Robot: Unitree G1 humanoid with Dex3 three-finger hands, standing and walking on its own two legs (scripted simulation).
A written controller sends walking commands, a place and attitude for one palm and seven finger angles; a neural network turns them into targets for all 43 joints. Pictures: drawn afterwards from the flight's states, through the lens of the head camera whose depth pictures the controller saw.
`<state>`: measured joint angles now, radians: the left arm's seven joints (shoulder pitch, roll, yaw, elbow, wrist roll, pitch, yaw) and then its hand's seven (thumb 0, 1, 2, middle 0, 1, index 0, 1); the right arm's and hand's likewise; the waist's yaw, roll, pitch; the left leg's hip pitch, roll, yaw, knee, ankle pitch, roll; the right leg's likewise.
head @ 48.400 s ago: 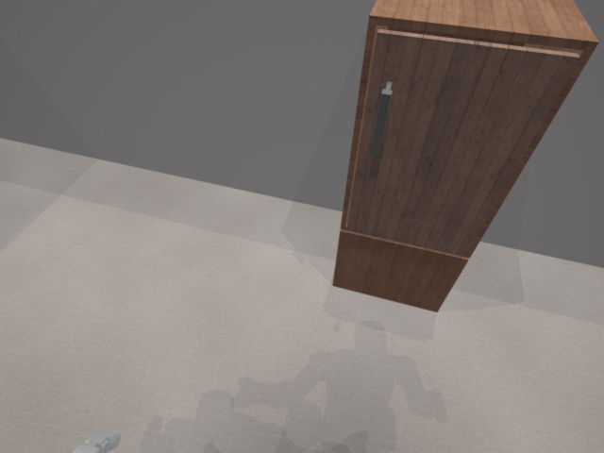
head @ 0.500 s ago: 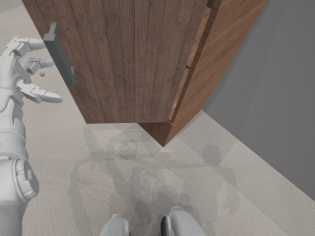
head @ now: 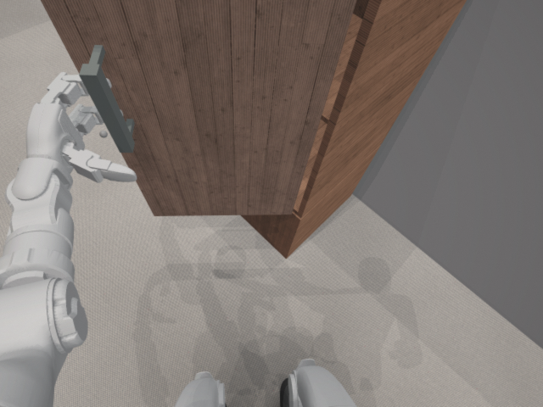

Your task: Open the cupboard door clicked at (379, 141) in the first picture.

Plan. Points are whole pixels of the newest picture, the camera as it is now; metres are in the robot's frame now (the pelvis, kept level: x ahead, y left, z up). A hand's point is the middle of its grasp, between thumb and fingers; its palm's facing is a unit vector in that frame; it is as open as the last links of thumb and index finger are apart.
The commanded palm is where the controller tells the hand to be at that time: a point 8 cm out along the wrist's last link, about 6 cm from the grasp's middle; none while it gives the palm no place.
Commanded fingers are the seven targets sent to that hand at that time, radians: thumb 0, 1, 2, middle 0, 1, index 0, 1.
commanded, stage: slide the fingers in behind the handle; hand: left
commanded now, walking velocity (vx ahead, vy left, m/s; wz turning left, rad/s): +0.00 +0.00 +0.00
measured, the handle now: (113, 103) +0.53 +0.20 +0.08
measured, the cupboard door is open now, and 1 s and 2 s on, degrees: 48 48 63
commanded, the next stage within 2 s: close the thumb around the handle in 0.64 s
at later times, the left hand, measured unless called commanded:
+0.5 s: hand (112, 133) +0.48 +0.20 +0.08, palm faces -0.01 -1.00 -0.01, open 14.0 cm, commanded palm +0.46 +0.25 +0.08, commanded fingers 0.00 -0.50 0.30 -0.30 -1.20 -0.30 -1.20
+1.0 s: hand (110, 136) +0.48 +0.20 +0.08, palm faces -0.01 -1.00 -0.01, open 12.1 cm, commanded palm +0.46 +0.25 +0.08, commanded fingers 0.00 0.28 0.64 -0.36 -1.28 -0.36 -1.28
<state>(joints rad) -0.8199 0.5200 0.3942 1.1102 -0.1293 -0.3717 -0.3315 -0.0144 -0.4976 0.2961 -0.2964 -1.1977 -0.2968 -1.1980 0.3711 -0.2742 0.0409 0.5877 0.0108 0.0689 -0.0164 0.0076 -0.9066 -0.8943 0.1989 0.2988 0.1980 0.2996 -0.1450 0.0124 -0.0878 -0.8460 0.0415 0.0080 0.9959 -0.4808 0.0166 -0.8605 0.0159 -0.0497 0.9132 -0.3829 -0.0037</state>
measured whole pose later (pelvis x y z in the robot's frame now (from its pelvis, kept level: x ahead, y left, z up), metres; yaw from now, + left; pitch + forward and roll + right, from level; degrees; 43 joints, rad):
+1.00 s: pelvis +0.00 +0.00 +0.00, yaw +0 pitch +19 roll -3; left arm -0.83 0.49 0.37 1.12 -0.13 -0.39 -0.30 -0.01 -0.20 0.42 -0.32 -1.23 -0.32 -1.23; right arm 0.38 -0.27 0.04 0.60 0.01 0.06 -0.01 0.01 -0.91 -0.89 0.20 0.30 0.20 0.30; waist -0.14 0.01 -0.09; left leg -0.85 0.03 0.01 1.01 -0.48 0.02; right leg -0.87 0.01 -0.04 0.92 -0.38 0.00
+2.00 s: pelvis +0.01 +0.00 +0.02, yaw -1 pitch +14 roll -1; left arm -0.27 0.22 0.22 0.50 -0.22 -0.33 -0.13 0.01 0.70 0.78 -0.30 -1.31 -0.29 -1.29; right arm 0.36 -0.25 0.00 0.54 0.03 0.04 0.02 0.01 -0.91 -0.89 0.20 0.30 0.20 0.30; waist -0.07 0.03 -0.13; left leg -0.68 0.04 0.05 0.89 -0.46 0.02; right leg -0.72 0.02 -0.01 0.84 -0.37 0.00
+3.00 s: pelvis +0.00 -0.04 +0.01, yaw +4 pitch +8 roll +1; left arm 0.20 -0.09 -0.22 0.03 0.08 -0.22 0.52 0.00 0.19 0.59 -0.34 -1.27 -0.36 -1.27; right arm 0.20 -0.19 0.01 0.54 -0.06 0.00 0.00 0.02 -0.91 -0.89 0.20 0.30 0.20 0.30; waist 0.00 0.04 -0.10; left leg -0.58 0.02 -0.03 0.89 -0.45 -0.04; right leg -0.61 0.00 -0.09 0.90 -0.42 -0.05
